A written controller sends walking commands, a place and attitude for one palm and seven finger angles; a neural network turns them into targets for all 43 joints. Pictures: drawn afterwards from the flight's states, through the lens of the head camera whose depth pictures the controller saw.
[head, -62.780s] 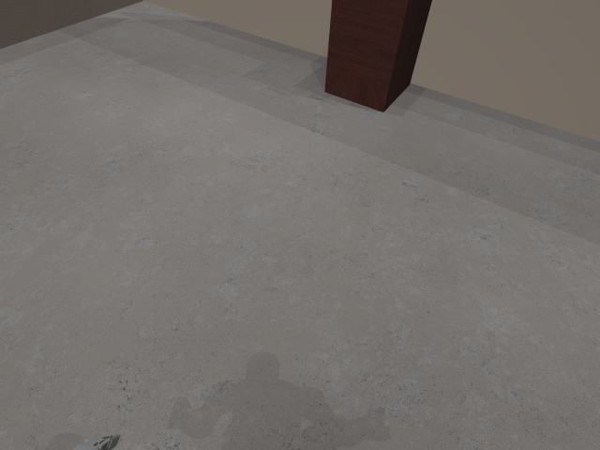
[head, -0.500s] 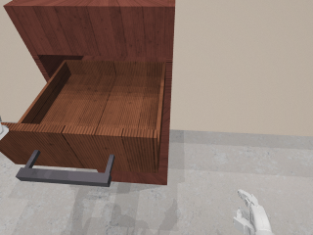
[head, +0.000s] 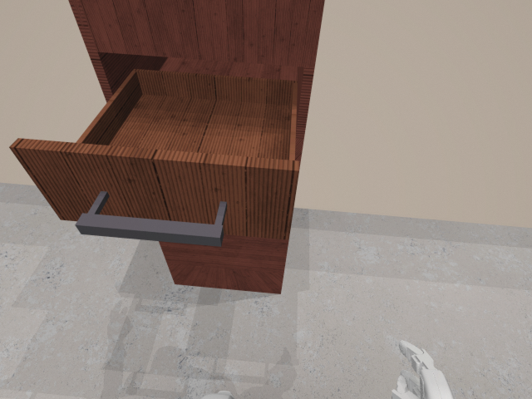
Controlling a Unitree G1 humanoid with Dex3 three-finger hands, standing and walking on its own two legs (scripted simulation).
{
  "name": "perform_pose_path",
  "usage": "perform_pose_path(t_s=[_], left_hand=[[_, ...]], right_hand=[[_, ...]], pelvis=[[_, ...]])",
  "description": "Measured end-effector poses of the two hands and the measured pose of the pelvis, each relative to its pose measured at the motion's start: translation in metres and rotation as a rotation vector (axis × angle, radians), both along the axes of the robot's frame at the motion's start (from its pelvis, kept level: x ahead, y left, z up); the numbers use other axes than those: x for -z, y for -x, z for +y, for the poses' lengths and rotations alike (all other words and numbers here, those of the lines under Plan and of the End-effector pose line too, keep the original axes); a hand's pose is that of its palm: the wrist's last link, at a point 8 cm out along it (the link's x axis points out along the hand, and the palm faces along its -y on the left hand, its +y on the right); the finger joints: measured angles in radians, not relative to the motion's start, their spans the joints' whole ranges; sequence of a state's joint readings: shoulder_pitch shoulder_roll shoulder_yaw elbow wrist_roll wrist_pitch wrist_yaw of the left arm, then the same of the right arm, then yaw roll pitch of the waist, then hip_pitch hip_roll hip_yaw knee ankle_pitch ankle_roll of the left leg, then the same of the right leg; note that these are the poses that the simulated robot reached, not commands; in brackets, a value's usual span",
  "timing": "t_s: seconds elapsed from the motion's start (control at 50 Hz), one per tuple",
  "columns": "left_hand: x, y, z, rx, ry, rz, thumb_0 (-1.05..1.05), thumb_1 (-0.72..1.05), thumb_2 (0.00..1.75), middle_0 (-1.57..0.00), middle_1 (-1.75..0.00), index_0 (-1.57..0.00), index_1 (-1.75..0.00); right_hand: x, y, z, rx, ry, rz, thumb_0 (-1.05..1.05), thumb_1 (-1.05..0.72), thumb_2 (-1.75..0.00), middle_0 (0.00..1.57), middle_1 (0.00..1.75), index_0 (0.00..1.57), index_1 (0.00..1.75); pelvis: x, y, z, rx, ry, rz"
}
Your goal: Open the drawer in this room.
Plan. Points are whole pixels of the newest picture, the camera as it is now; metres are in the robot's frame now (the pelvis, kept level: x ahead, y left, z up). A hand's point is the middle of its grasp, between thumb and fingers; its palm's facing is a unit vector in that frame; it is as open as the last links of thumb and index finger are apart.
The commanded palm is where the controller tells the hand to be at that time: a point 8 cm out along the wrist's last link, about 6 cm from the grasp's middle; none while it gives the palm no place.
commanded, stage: step back with the hand held close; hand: left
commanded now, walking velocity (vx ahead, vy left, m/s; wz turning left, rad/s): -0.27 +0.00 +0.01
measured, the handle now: (156, 216) +0.33 +0.18 +0.11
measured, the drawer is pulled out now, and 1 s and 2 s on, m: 0.29 0.29 0.29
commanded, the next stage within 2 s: stop stepping back and stand still in 0.26 s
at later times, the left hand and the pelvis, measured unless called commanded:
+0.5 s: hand out of the picture +0.10 +0.22 +0.30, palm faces +0.48 -0.77 -0.42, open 7.4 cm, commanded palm +0.04 +0.28 +0.30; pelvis -0.10 +0.01 +0.00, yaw -4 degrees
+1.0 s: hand out of the picture +0.03 +0.26 +0.31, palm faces +0.57 -0.76 -0.31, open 7.4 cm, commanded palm -0.04 +0.30 +0.30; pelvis -0.18 +0.03 +0.01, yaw -2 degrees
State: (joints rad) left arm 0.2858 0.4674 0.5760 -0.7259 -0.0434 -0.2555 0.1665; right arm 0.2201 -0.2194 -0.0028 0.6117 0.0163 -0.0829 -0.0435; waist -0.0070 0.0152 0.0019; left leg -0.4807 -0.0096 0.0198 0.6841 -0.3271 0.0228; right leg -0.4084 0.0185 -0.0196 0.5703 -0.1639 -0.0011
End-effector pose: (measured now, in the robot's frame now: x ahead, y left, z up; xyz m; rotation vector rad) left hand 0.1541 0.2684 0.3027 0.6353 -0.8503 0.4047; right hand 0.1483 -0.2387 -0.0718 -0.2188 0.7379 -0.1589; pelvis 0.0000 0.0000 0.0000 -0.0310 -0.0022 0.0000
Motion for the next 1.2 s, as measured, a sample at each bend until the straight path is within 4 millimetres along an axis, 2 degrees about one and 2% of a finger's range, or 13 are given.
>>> perform_pose_path(t_s=[0.08, 0.2, 0.3, 0.36, 0.42, 0.5, 0.62, 0.78, 0.86, 0.92, 1.02, 1.1, 1.2], left_hand=[[0.002, 0.015, 0.007, 0.018, -0.025, -0.017, 0.01, 0.88, 0.90, -0.21, -0.31, -0.21, -0.31], [-0.013, 0.041, 0.019, -0.003, -0.029, -0.083, 0.01, 0.88, 0.90, -0.21, -0.31, -0.21, -0.31], [-0.013, 0.059, 0.012, 0.027, 0.031, -0.066, 0.01, 0.89, 0.90, -0.21, -0.31, -0.21, -0.31], [-0.006, 0.071, -0.004, 0.072, -0.005, -0.043, 0.01, 0.89, 0.90, -0.20, -0.31, -0.21, -0.31], [-0.007, 0.082, -0.012, 0.119, -0.046, -0.011, 0.01, 0.88, 0.90, -0.21, -0.31, -0.21, -0.31], [-0.008, 0.096, -0.004, 0.115, -0.097, -0.009, 0.01, 0.88, 0.90, -0.21, -0.31, -0.21, -0.31], [-0.006, 0.111, 0.013, 0.076, -0.023, 0.018, 0.01, 0.88, 0.90, -0.21, -0.31, -0.21, -0.31], [-0.008, 0.163, -0.009, 0.081, -0.065, 0.096, 0.01, 0.88, 0.90, -0.21, -0.31, -0.21, -0.31], [-0.021, 0.181, 0.000, 0.052, -0.065, 0.014, 0.01, 0.88, 0.90, -0.21, -0.31, -0.22, -0.31], [-0.020, 0.179, 0.017, 0.007, -0.003, -0.012, 0.00, 0.88, 0.90, -0.21, -0.31, -0.21, -0.31], [0.001, 0.165, 0.035, -0.003, 0.076, 0.035, 0.01, 0.89, 0.90, -0.20, -0.31, -0.21, -0.31], [0.010, 0.159, 0.026, 0.015, 0.039, 0.099, 0.01, 0.89, 0.90, -0.20, -0.31, -0.21, -0.31], [0.000, 0.160, 0.001, 0.056, -0.061, 0.103, 0.01, 0.88, 0.90, -0.21, -0.31, -0.21, -0.31]], right_hand=[[0.000, 0.017, 0.005, 0.009, 0.033, 0.004, 0.01, -0.90, -0.90, 0.20, 0.30, 0.20, 0.30], [-0.001, 0.042, 0.020, 0.007, -0.008, -0.005, 0.01, -0.90, -0.90, 0.20, 0.30, 0.20, 0.30], [-0.003, 0.059, 0.028, -0.032, -0.050, -0.023, 0.01, -0.90, -0.90, 0.20, 0.30, 0.20, 0.30], [0.003, 0.069, 0.026, -0.047, -0.063, -0.039, 0.01, -0.90, -0.90, 0.20, 0.30, 0.20, 0.30], [0.000, 0.089, 0.020, -0.016, -0.046, 0.003, 0.01, -0.90, -0.90, 0.20, 0.30, 0.20, 0.30], [-0.007, 0.114, 0.010, 0.034, 0.016, 0.004, 0.01, -0.90, -0.90, 0.20, 0.30, 0.20, 0.30], [-0.016, 0.153, 0.005, 0.068, 0.028, -0.007, 0.01, -0.90, -0.90, 0.20, 0.30, 0.20, 0.30], [-0.012, 0.197, 0.004, 0.059, -0.007, 0.011, 0.01, -0.90, -0.90, 0.20, 0.30, 0.20, 0.30], [-0.008, 0.216, 0.000, 0.069, 0.007, 0.066, 0.01, -0.90, -0.90, 0.20, 0.30, 0.20, 0.30], [-0.006, 0.223, -0.002, 0.078, 0.029, 0.080, 0.01, -0.90, -0.90, 0.20, 0.30, 0.20, 0.30], [0.001, 0.221, 0.003, 0.098, 0.049, 0.059, 0.02, -0.90, -0.90, 0.20, 0.30, 0.20, 0.30], [0.000, 0.213, 0.017, 0.092, 0.002, 0.026, 0.02, -0.91, -0.90, 0.20, 0.30, 0.20, 0.30], [0.008, 0.199, 0.033, 0.038, -0.071, 0.028, 0.01, -0.90, -0.90, 0.20, 0.30, 0.20, 0.30]], pelvis=[[0.004, 0.016, 0.009, 0.005, 0.021, -0.005], [-0.001, 0.041, 0.010, 0.012, 0.045, -0.001], [-0.004, 0.068, 0.004, 0.032, 0.042, 0.039], [0.003, 0.089, 0.000, 0.074, 0.007, 0.054], [-0.004, 0.098, 0.003, 0.070, 0.003, 0.035], [-0.002, 0.104, 0.011, 0.068, 0.009, 0.032], [-0.009, 0.140, 0.012, 0.067, -0.006, 0.007], [-0.013, 0.173, 0.006, 0.074, -0.023, -0.001], [-0.018, 0.176, 0.008, 0.068, -0.038, 0.002], [-0.018, 0.177, 0.013, 0.053, -0.042, 0.012], [-0.007, 0.180, 0.028, 0.036, -0.026, 0.008], [-0.007, 0.179, 0.026, 0.047, -0.042, 0.011], [-0.007, 0.174, 0.018, 0.047, -0.027, 0.017]])
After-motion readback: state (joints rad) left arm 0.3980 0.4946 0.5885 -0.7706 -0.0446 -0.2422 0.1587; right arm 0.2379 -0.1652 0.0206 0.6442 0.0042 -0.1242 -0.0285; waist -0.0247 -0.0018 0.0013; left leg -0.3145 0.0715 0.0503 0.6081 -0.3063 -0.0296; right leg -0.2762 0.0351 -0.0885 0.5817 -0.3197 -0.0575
